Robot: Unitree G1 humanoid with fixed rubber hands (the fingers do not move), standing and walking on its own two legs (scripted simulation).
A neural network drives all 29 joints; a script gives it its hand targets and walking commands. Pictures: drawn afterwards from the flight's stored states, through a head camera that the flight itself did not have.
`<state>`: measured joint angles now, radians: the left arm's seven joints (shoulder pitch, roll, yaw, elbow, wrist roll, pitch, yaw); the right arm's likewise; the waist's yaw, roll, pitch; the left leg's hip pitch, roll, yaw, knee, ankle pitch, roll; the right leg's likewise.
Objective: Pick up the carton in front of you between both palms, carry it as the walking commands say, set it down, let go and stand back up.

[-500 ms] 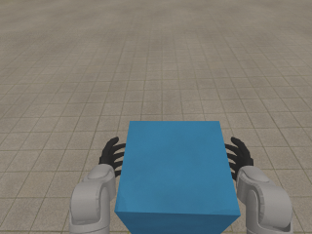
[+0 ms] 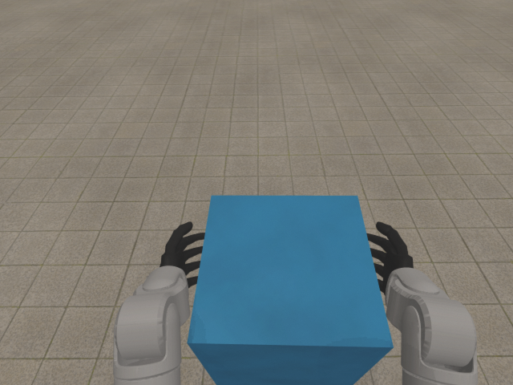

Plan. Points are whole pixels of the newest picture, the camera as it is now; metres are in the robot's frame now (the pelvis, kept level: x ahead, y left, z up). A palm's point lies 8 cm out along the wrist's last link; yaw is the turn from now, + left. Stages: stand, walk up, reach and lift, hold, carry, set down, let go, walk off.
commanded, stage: carry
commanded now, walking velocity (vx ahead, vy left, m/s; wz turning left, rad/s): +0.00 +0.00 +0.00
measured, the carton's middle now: (282, 298) +0.27 +0.00 +0.02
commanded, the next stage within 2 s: none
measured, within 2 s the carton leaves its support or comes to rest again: neither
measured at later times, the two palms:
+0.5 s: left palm (190, 188) +0.44 +0.16 +0.10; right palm (361, 185) +0.45 -0.13 +0.10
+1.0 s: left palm (189, 205) +0.44 +0.17 +0.05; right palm (350, 203) +0.45 -0.13 +0.05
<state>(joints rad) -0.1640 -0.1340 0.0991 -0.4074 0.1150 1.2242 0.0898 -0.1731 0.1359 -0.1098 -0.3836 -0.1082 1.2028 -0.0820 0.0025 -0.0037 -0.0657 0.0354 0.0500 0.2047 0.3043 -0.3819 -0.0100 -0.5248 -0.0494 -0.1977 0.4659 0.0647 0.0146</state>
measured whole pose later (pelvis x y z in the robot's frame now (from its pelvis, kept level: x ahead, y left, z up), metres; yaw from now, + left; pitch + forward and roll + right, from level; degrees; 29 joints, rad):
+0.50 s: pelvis +0.18 +0.01 +0.00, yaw +2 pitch +4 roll +0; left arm -0.17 -0.13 0.12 -0.30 0.12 1.21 0.08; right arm -0.18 0.14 -0.12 -0.29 -0.13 1.20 -0.08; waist 0.00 0.00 -0.15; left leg -0.20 0.06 0.14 0.50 -0.35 -0.01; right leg -0.29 -0.06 -0.20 0.52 -0.28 -0.01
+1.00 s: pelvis +0.18 +0.01 +0.00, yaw +2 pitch +3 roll +0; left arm -0.12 -0.13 0.10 -0.08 0.17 0.97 0.04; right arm -0.13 0.13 -0.11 -0.08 -0.18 0.96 -0.04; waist 0.00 0.01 -0.12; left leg -0.19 0.05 0.17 0.53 -0.39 0.01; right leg -0.29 -0.07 -0.18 0.55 -0.31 0.00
